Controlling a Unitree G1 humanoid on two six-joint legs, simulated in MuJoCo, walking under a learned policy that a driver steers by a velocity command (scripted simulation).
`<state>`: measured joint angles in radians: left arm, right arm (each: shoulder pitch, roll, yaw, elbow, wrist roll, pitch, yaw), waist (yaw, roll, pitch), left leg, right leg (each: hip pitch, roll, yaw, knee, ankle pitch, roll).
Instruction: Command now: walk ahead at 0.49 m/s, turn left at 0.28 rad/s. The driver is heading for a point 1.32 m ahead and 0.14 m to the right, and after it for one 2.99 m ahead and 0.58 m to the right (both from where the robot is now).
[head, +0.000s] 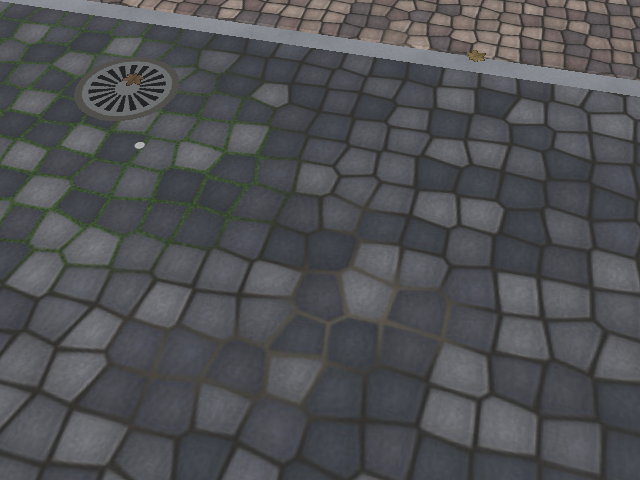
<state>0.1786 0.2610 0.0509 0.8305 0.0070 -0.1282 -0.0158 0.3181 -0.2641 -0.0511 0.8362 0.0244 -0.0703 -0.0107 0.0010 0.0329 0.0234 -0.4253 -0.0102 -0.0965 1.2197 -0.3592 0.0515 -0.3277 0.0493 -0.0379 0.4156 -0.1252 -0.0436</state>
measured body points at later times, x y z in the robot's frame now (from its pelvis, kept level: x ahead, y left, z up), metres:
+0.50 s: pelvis +0.26 +0.08 +0.00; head +0.29 +0.09 +0.45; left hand +0.32 +0.35 -0.14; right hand +0.39 -0.19 -0.09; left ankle +0.30 +0.16 -0.74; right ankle +0.21 -0.09 -0.64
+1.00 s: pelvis +0.52 +0.01 -0.02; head +0.56 -0.01 +0.43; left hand +0.76 +0.21 -0.11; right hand +0.50 -0.27 -0.14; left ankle +0.39 +0.18 -0.63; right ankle +0.58 -0.07 -0.74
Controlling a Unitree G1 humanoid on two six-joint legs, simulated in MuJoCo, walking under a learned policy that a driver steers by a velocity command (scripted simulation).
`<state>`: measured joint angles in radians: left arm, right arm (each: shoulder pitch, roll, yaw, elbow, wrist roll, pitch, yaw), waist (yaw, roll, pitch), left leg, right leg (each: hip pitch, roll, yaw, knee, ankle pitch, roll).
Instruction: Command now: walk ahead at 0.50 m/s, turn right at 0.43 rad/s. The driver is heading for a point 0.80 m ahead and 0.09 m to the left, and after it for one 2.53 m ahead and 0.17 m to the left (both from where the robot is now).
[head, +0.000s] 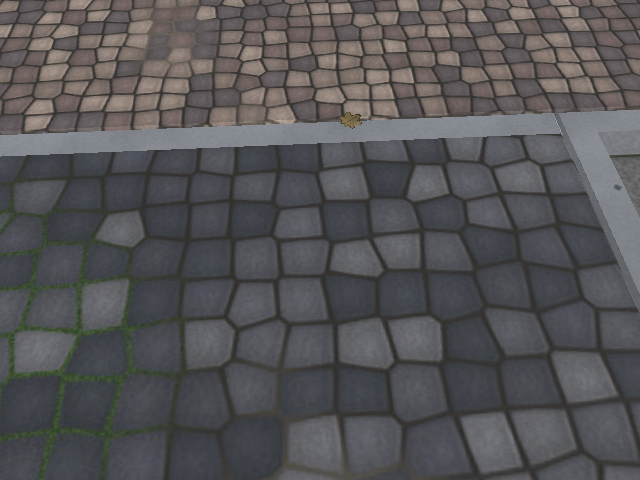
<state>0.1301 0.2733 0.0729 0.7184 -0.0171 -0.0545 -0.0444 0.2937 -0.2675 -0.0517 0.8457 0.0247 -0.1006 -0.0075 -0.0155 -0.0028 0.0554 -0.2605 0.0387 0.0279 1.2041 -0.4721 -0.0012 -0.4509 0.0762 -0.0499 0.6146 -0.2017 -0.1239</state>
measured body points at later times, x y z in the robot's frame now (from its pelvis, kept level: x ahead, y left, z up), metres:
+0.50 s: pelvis +0.30 +0.05 +0.00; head +0.33 +0.05 +0.44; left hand +0.33 +0.33 -0.13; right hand +0.50 -0.20 -0.09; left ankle +0.41 +0.13 -0.72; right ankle +0.10 -0.06 -0.67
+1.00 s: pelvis +0.59 +0.04 +0.01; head +0.61 +0.04 +0.45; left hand +0.74 +0.32 -0.06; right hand +0.68 -0.23 -0.12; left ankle +0.41 +0.13 -0.68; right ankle +0.69 -0.04 -0.72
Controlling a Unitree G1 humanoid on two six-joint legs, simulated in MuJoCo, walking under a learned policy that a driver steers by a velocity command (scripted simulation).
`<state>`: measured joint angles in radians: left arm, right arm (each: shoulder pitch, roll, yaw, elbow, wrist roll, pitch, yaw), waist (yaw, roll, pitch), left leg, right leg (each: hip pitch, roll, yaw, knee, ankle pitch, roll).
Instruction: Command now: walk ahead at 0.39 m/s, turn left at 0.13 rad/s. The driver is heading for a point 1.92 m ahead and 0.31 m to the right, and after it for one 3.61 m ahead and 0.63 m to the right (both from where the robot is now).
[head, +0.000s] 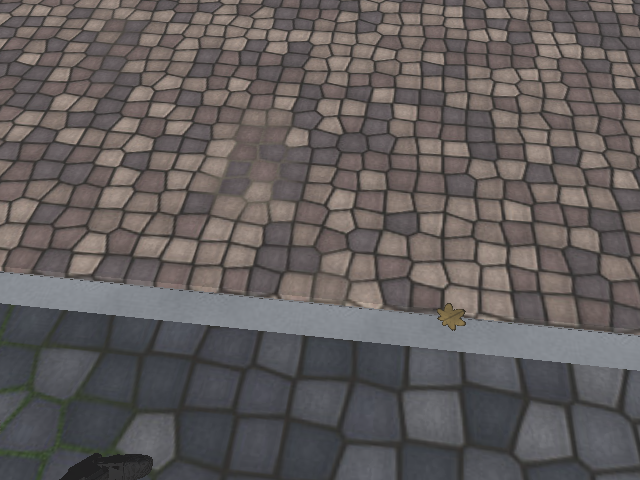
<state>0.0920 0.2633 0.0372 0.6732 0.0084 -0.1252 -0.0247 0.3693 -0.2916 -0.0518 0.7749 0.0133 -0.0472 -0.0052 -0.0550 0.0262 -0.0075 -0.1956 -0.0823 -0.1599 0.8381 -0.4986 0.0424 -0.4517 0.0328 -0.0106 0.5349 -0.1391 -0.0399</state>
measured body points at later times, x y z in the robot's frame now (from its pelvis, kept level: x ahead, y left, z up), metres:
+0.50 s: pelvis +0.14 +0.01 +0.01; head +0.15 +0.02 +0.46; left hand +0.23 +0.27 -0.13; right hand +0.32 -0.23 -0.09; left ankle +0.19 +0.13 -0.73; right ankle +0.09 -0.10 -0.73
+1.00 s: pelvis +0.11 -0.01 +0.00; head +0.13 -0.04 +0.45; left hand +0.24 +0.27 -0.11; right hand +0.23 -0.31 -0.12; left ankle +0.19 +0.13 -0.73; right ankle +0.08 -0.11 -0.73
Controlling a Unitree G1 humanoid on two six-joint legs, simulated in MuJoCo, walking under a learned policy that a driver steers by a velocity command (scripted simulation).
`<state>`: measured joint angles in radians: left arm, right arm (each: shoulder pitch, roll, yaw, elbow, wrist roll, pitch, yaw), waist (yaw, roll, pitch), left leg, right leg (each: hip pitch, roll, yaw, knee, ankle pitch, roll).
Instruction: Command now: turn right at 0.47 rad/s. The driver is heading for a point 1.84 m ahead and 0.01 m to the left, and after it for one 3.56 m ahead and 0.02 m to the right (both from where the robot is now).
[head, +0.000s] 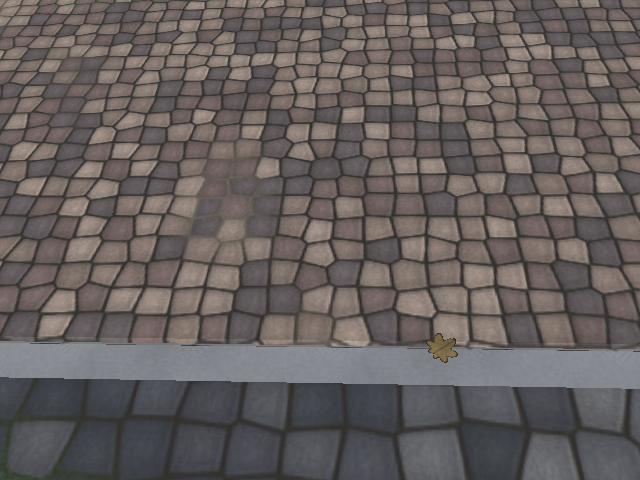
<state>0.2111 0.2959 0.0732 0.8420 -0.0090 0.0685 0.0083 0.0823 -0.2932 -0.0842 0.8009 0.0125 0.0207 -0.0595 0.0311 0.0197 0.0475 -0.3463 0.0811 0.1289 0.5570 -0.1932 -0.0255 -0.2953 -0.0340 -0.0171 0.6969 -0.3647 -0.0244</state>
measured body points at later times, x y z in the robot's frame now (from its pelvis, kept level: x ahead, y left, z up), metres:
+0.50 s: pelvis +0.00 -0.03 +0.02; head +0.01 -0.04 +0.47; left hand +0.16 +0.21 -0.10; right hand +0.07 -0.32 -0.11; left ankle +0.01 +0.13 -0.72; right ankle -0.02 -0.10 -0.72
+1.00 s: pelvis +0.00 +0.00 +0.02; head +0.01 +0.00 +0.47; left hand +0.12 +0.25 -0.12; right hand +0.04 -0.27 -0.13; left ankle +0.01 +0.13 -0.72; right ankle -0.02 -0.10 -0.72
